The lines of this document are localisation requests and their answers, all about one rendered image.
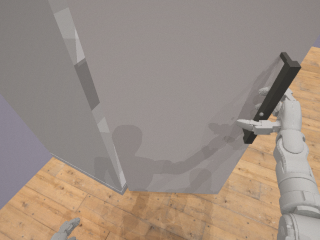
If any robot right upper arm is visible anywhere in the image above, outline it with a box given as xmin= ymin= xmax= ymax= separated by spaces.
xmin=277 ymin=213 xmax=320 ymax=240

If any robot right forearm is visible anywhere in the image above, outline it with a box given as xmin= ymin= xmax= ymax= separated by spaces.
xmin=273 ymin=129 xmax=320 ymax=219

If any fridge door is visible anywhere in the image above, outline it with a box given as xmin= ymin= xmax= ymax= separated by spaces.
xmin=66 ymin=0 xmax=320 ymax=195

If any right robot hand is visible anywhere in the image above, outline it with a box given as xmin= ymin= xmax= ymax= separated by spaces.
xmin=235 ymin=86 xmax=302 ymax=135

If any left robot hand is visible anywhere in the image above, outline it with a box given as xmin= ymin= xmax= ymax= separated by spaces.
xmin=50 ymin=217 xmax=80 ymax=240

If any handle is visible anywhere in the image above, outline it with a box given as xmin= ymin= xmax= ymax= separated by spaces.
xmin=243 ymin=52 xmax=301 ymax=144

